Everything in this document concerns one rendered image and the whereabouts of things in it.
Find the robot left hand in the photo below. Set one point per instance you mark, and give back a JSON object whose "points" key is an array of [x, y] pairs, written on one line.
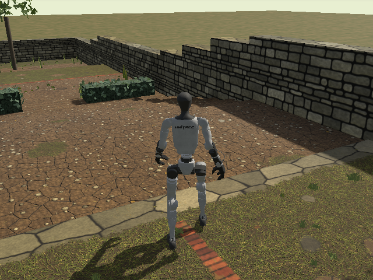
{"points": [[157, 159]]}

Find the right robot forearm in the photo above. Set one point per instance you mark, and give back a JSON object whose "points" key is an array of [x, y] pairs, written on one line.
{"points": [[215, 156]]}

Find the left robot forearm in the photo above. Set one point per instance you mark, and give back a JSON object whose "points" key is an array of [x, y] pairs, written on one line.
{"points": [[159, 151]]}

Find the robot right upper arm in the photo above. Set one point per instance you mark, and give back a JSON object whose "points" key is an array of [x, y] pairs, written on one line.
{"points": [[206, 132]]}

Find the left robot shin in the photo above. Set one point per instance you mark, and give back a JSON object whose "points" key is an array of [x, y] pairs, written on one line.
{"points": [[172, 218]]}

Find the robot right hand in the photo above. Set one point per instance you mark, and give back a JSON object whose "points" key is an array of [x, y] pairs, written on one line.
{"points": [[221, 171]]}

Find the right robot thigh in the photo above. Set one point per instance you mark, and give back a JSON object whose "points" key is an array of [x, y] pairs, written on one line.
{"points": [[200, 170]]}

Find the robot left upper arm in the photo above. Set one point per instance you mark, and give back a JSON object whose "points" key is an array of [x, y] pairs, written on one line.
{"points": [[164, 132]]}

